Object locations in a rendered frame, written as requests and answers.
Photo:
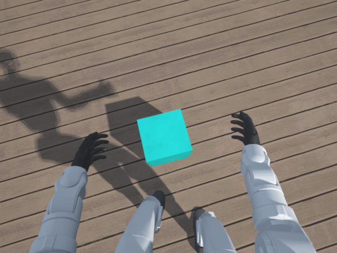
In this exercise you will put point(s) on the left robot thigh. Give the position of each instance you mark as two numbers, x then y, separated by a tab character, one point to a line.
138	236

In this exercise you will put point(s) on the right robot foot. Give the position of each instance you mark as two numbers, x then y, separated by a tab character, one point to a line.
197	214

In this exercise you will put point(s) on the carton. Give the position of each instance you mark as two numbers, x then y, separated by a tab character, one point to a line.
164	138

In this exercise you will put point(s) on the robot left hand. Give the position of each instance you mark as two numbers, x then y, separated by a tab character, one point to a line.
84	156

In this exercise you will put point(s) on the left robot forearm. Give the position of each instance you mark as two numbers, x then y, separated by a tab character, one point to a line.
62	217

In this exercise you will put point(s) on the right robot upper arm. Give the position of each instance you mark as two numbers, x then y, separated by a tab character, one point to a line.
282	242

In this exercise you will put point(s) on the right robot forearm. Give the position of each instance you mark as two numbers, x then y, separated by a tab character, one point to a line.
270	210

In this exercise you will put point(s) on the robot right hand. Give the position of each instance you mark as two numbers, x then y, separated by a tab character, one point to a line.
249	131

